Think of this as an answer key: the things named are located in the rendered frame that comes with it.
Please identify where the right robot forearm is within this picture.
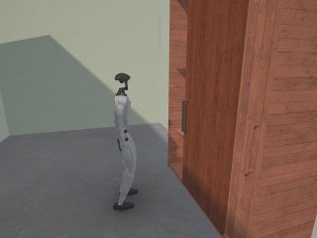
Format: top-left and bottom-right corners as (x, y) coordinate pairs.
(116, 120), (128, 150)

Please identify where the robot right upper arm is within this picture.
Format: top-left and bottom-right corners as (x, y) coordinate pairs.
(114, 96), (128, 125)

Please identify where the robot torso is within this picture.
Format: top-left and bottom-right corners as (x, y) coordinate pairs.
(114, 93), (131, 144)

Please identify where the handle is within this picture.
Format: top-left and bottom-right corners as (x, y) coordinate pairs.
(181, 100), (189, 132)
(243, 123), (255, 174)

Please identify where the wardrobe door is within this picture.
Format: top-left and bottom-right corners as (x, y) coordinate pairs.
(182, 0), (249, 235)
(225, 0), (285, 238)

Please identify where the right robot hand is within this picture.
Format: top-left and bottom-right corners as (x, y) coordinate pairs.
(120, 148), (133, 168)

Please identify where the humanoid robot head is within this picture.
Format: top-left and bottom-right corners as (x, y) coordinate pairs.
(115, 72), (131, 96)

